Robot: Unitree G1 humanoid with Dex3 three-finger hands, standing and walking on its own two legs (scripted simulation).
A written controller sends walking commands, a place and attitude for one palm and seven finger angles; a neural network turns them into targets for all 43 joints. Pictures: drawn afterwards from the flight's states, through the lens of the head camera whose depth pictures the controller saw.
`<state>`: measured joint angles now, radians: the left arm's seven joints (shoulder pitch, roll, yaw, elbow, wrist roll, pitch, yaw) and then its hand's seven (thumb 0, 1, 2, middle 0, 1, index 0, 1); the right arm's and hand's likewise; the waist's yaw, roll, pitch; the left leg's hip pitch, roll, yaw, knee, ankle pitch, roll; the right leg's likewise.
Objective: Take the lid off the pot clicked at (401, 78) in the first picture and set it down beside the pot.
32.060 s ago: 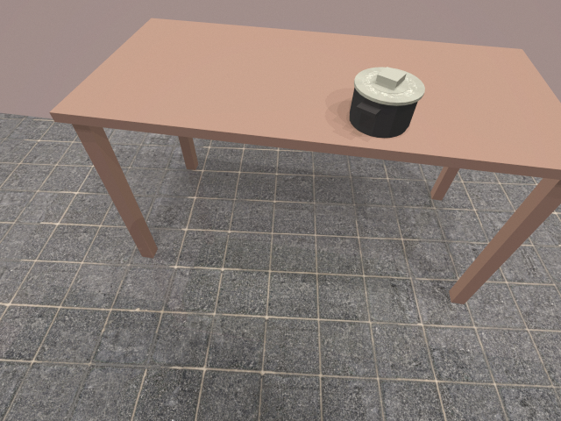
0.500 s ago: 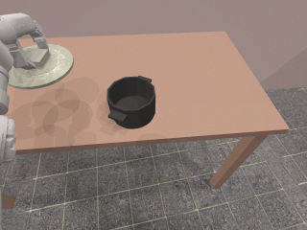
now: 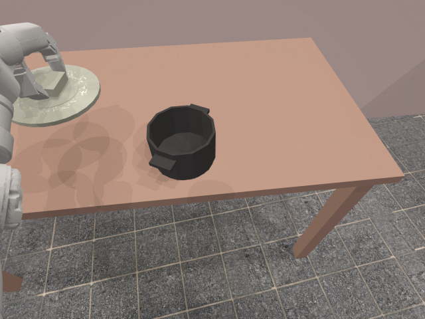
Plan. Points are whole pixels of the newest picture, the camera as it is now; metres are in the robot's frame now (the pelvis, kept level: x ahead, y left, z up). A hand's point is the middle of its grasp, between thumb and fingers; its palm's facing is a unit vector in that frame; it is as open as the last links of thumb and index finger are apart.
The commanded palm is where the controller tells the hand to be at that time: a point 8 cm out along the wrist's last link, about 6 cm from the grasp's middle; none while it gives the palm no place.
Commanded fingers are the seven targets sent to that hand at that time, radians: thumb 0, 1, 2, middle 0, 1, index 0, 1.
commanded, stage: lower the lid onto the table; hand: left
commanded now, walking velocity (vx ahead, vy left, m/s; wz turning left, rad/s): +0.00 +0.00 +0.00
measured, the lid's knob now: (46, 83) +0.49 +0.28 +0.19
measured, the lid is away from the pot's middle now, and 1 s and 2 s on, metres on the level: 0.23 0.22 0.23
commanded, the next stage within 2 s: none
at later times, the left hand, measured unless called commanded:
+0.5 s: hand (41, 102) +0.45 +0.28 +0.18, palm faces -0.41 -0.10 -0.91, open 8.6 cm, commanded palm +0.47 +0.29 +0.25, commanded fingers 0.00 0.55 1.03 -0.87 -1.09 -0.74 -1.03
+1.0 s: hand (54, 113) +0.46 +0.28 +0.14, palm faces -0.43 -0.13 -0.89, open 8.6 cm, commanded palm +0.48 +0.29 +0.22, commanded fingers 0.00 0.55 1.03 -0.87 -1.09 -0.74 -1.03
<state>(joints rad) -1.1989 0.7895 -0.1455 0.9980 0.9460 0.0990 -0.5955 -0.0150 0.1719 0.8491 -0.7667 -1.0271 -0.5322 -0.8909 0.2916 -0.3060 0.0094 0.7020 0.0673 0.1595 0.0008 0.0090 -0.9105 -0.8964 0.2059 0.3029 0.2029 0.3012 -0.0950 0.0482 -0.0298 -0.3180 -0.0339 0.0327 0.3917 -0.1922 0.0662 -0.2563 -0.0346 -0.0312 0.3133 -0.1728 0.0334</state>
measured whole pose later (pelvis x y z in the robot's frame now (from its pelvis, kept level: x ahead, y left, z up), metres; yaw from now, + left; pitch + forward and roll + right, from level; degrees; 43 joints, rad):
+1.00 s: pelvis +0.00 -0.01 +0.00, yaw -1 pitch +8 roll -2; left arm -1.08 0.79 -0.08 1.09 0.94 -0.03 -0.50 -0.01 0.18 0.85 -0.77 -1.03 -0.53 -0.89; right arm 0.29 -0.30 0.02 0.71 0.07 0.18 -0.03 0.01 -0.91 -0.90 0.21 0.30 0.20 0.30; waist -0.11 0.04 -0.03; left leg -0.36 -0.01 0.04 0.45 -0.23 0.06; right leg -0.30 -0.01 -0.02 0.36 -0.19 0.03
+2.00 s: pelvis +0.00 +0.00 -0.01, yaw -2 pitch +12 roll -2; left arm -1.02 0.81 -0.03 1.17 0.98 -0.11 -0.42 0.00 0.19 0.85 -0.77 -1.03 -0.52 -0.89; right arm 0.34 -0.29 0.01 0.72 0.07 0.17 -0.07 0.01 -0.91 -0.90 0.21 0.30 0.21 0.30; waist -0.14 0.01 -0.04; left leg -0.49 0.01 0.06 0.56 -0.27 0.06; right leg -0.43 0.00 0.00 0.45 -0.22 0.03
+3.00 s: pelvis -0.01 +0.00 -0.03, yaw -3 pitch +17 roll -4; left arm -1.05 0.85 0.00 1.24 1.02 -0.14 -0.34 0.03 0.18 0.84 -0.79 -1.04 -0.52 -0.91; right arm 0.38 -0.28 0.03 0.70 0.07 0.18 -0.09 0.01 -0.91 -0.90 0.21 0.30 0.21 0.30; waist -0.18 0.02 -0.07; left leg -0.71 0.02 0.04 0.74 -0.34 0.07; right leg -0.64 0.02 -0.01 0.62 -0.28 0.03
